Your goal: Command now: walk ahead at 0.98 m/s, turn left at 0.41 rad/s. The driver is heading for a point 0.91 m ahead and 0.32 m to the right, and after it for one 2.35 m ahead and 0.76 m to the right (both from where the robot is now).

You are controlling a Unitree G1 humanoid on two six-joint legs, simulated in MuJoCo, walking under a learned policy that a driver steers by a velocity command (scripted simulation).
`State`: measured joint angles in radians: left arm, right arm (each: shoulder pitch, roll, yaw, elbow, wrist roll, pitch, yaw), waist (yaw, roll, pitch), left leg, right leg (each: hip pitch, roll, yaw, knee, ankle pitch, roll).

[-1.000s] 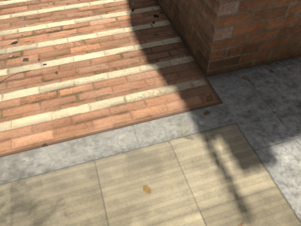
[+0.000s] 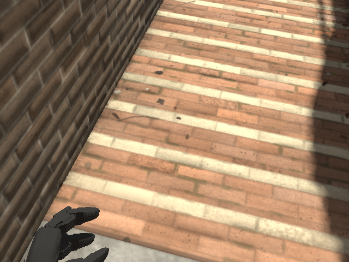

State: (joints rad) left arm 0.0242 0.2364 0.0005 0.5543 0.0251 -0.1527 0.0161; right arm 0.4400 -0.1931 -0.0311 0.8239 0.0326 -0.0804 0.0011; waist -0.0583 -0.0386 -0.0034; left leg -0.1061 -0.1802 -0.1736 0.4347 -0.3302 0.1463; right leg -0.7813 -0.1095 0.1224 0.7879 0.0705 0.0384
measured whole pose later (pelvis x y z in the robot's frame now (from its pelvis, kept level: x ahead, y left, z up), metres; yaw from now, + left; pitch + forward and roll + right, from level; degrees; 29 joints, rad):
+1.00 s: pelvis +0.85 -0.23 -0.04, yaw -42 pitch +0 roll +4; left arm 0.05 0.30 0.04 0.55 -0.02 -0.05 -0.07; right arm 0.44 -0.30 -0.04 0.90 0.02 -0.10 -0.01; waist -0.09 -0.03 0.05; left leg 0.23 0.03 0.23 0.45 -0.51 -0.05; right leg -0.66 -0.03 -0.06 0.69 0.05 -0.12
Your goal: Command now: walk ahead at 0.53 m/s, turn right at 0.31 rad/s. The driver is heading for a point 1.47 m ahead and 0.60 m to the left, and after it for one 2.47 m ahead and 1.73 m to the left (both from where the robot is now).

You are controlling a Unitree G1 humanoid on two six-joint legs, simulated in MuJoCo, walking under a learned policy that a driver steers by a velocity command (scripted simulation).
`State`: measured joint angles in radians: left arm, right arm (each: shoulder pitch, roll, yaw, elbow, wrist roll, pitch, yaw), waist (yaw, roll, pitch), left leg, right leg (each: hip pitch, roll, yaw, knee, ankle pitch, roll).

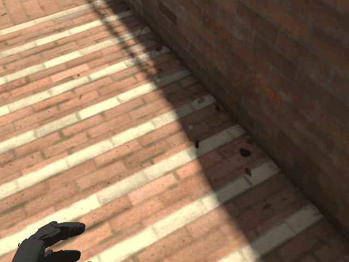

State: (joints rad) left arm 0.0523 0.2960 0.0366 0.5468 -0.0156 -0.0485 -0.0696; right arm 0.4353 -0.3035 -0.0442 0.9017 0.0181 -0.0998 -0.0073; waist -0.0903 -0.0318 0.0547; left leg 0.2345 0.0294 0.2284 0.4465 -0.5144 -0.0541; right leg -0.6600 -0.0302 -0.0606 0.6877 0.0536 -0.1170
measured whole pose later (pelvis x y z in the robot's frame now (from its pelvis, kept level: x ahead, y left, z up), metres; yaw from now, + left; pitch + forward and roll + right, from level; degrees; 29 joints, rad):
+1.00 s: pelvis +0.27 +0.08 +0.04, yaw +43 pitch +2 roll -1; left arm 0.09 0.32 0.08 0.80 0.01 -0.04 0.00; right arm 0.14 -0.35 -0.09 0.53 0.01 0.06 -0.05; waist 0.02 0.02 0.03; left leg -0.34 -0.18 -0.34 0.53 -0.18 0.03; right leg -0.36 0.07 0.13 0.56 -0.24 0.04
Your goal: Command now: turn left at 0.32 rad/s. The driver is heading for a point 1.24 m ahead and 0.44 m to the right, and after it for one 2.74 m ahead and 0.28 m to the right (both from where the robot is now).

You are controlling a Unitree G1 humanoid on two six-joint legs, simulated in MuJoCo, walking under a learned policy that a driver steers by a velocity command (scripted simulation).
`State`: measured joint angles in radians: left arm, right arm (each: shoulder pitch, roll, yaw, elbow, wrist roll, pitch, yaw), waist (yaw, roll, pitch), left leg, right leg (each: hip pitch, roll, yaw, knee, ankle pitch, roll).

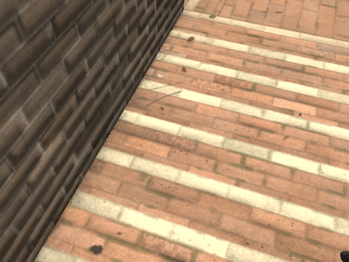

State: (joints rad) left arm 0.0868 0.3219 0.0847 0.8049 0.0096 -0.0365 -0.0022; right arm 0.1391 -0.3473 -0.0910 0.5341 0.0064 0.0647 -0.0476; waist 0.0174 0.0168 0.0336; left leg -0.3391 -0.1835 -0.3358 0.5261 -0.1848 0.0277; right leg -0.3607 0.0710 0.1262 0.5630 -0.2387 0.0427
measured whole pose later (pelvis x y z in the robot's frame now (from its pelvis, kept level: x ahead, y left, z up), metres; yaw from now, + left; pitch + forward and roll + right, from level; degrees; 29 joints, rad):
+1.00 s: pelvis +0.41 -0.27 +0.00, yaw -35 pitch -1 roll -1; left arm 0.41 0.27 0.03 0.75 0.01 -0.10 -0.03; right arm 0.20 -0.29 -0.01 0.68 0.02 -0.08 0.00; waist 0.02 0.03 0.03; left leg -0.75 0.15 -0.09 1.15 -0.13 0.03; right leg -0.10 0.12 -0.05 0.42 -0.31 -0.12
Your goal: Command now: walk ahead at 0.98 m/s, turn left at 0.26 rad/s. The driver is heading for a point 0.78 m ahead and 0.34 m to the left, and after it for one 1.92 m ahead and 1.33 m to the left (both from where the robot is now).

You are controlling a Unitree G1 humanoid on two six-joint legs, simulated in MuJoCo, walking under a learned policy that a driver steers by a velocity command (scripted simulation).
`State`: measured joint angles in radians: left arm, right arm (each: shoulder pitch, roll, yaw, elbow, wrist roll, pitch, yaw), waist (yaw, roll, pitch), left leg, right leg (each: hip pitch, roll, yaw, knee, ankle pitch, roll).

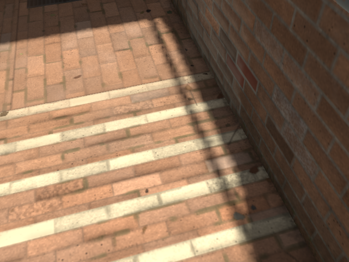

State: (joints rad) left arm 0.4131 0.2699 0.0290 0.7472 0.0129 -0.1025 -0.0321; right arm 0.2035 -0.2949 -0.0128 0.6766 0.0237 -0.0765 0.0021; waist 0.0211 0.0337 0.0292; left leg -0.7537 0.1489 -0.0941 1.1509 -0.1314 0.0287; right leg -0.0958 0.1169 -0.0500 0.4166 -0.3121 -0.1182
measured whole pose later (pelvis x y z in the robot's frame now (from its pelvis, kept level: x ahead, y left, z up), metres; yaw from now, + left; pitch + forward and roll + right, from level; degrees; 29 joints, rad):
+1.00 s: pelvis +0.88 +0.19 -0.02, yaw +53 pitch +0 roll -4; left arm 0.46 0.26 0.07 0.92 -0.01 -0.07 0.07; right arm 0.07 -0.31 -0.08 0.46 0.03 0.00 0.06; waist 0.09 0.03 0.07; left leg -0.77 0.04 0.04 0.88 -0.02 0.04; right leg 0.10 0.01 -0.21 0.43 -0.49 0.04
